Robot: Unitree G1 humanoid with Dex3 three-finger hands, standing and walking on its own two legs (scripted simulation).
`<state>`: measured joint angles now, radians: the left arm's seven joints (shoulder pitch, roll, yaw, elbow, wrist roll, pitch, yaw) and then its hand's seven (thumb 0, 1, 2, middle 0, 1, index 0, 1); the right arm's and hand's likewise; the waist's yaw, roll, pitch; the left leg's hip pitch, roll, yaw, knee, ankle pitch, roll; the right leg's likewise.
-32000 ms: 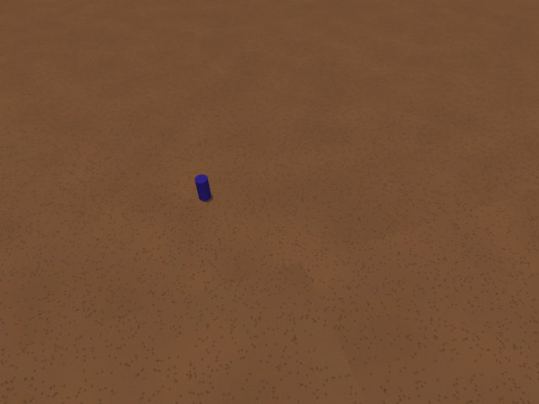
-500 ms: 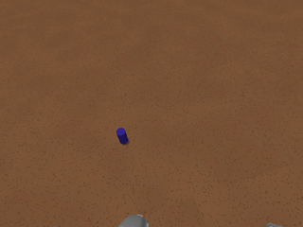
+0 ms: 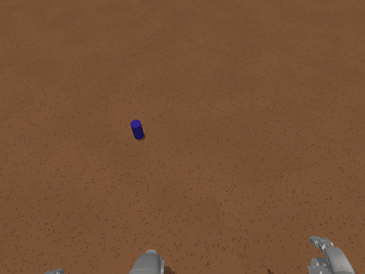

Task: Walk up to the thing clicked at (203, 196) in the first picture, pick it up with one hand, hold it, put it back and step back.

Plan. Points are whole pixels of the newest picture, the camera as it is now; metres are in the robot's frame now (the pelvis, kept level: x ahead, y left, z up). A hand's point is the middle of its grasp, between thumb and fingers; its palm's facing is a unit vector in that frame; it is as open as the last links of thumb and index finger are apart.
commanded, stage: step back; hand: left
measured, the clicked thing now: (137, 129) +0.95 +0.34 -0.68
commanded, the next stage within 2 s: stand in 1.16 s
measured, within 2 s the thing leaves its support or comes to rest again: neither
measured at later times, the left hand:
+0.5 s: hand out of the picture -0.06 +0.28 -0.12, palm faces +0.08 -0.91 -0.40, open 7.4 cm
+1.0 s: hand out of the picture -0.01 +0.28 -0.14, palm faces +0.12 -0.90 -0.41, open 7.4 cm
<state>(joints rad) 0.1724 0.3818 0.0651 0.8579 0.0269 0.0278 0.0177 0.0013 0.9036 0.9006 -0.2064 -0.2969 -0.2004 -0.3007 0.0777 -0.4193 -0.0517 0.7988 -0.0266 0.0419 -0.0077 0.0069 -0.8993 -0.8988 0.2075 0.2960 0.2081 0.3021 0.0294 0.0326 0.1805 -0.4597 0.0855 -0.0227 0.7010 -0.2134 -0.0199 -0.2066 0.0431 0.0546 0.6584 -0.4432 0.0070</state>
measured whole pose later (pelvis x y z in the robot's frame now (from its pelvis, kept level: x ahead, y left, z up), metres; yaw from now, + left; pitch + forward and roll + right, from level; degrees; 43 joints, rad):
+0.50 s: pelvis -0.08 -0.01 +0.02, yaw +5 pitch -3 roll +1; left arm 0.26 0.41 0.06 0.96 0.03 0.00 -0.01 0.00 0.90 0.90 -0.21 -0.30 -0.20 -0.30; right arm 0.26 -0.35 -0.06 0.97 -0.05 0.00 0.03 0.01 -0.90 -0.90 0.21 0.30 0.21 0.30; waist 0.01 -0.02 0.05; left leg -0.19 -0.02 -0.03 0.54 -0.32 0.03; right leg -0.37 -0.02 0.00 0.84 -0.46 -0.02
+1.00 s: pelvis -0.03 +0.00 +0.01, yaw +7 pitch -3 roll +0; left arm 0.21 0.38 0.03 0.96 0.02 -0.03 0.01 0.00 0.90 0.90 -0.21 -0.30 -0.20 -0.30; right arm 0.16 -0.37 -0.06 0.99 -0.02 0.01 0.01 0.01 -0.91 -0.90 0.20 0.30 0.20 0.30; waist 0.03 0.02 0.12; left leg -0.34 0.02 0.00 0.61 -0.22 0.00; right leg -0.24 -0.05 -0.05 0.68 -0.39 0.00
